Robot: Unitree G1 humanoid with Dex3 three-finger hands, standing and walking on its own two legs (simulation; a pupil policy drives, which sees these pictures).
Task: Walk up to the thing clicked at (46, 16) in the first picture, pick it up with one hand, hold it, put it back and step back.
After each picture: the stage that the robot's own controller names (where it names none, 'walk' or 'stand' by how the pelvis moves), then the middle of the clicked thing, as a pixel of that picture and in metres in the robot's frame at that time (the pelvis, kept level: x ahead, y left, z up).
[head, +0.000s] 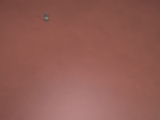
stand; (46, 16) +2.02 +0.49 -0.72
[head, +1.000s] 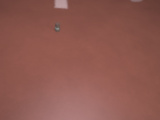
walk; (57, 27) +1.91 +0.22 -0.69
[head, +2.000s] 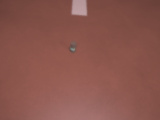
walk; (73, 47) +1.28 +0.03 -0.71
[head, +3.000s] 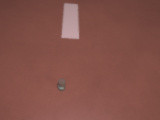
walk; (61, 84) +0.82 +0.11 -0.71
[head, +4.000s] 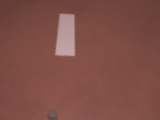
walk; (53, 116) +0.54 +0.16 -0.71
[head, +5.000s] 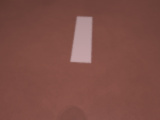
walk; out of the picture +0.41 +0.13 -0.70
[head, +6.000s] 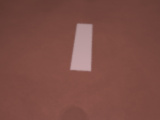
stand; out of the picture +0.36 +0.13 -0.72
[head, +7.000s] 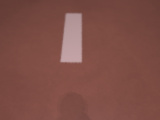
stand; out of the picture +0.35 +0.17 -0.71
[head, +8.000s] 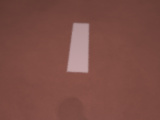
stand; out of the picture +0.31 +0.14 -0.73
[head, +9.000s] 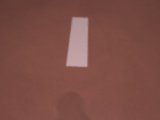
stand; out of the picture +0.33 +0.15 -0.72
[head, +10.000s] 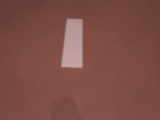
stand; out of the picture +0.33 +0.16 -0.72
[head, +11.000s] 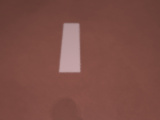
stand; out of the picture +0.31 +0.16 -0.72
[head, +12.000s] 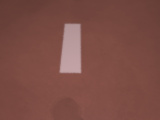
stand; out of the picture +0.30 +0.16 -0.73
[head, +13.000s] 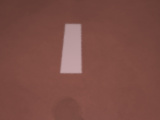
stand; out of the picture +0.30 +0.16 -0.73
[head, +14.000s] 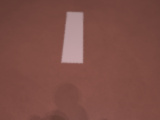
go down; out of the picture +0.31 +0.15 -0.72
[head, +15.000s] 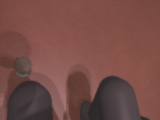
go down; (23, 68) +0.42 +0.17 -0.30
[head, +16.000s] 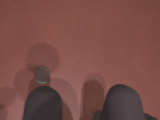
close in; (42, 75) +0.41 +0.15 -0.32
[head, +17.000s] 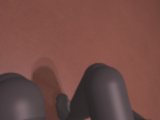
close in; out of the picture +0.42 +0.18 -0.23
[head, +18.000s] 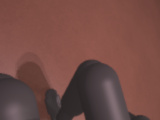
close; out of the picture +0.41 +0.20 -0.23
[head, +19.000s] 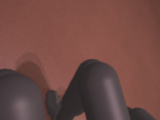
lift; out of the picture +0.37 +0.20 -0.22
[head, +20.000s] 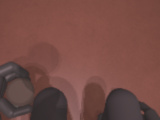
lift; (21, 94) +0.28 +0.20 -0.05
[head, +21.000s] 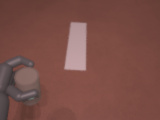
lift; (29, 87) +0.32 +0.17 +0.07
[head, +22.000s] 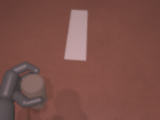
hold; (35, 92) +0.32 +0.16 +0.02
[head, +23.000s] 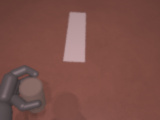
hold; (33, 96) +0.31 +0.16 +0.02
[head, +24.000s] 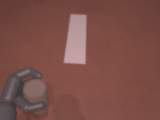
hold; (37, 97) +0.30 +0.15 +0.02
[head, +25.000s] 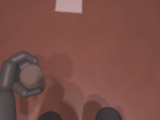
crouch; (34, 81) +0.36 +0.15 -0.05
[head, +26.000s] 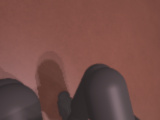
lower; out of the picture +0.40 +0.19 -0.20
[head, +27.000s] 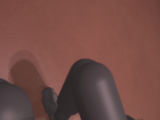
lower; out of the picture +0.41 +0.22 -0.22
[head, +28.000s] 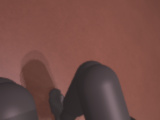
lower; out of the picture +0.41 +0.21 -0.21
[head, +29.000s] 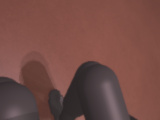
lower; out of the picture +0.40 +0.20 -0.21
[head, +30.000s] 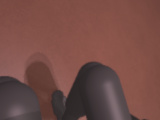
loosen; out of the picture +0.39 +0.20 -0.21
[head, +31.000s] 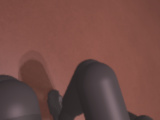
withdraw; out of the picture +0.39 +0.18 -0.23
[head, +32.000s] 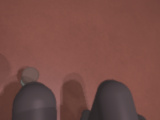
stand; (29, 78) +0.39 +0.15 -0.27
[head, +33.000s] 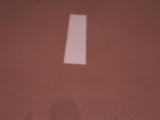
stand; out of the picture +0.31 +0.12 -0.65
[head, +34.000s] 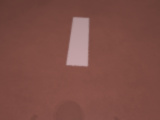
stand; out of the picture +0.32 +0.13 -0.66
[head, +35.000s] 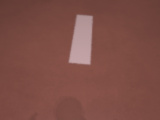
stand; out of the picture +0.32 +0.13 -0.67
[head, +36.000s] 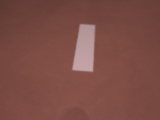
walk; out of the picture +0.34 +0.12 -0.72
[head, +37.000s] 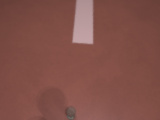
walk; (71, 113) +0.44 +0.05 -0.71
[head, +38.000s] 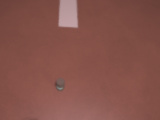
walk; (60, 84) +0.68 +0.08 -0.70
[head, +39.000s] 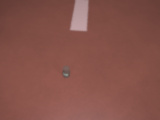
stand; (66, 71) +0.98 +0.17 -0.70
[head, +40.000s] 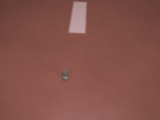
stand; (65, 74) +0.97 +0.15 -0.72
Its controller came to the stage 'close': yes
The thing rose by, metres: 0.74
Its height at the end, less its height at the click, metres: +0.00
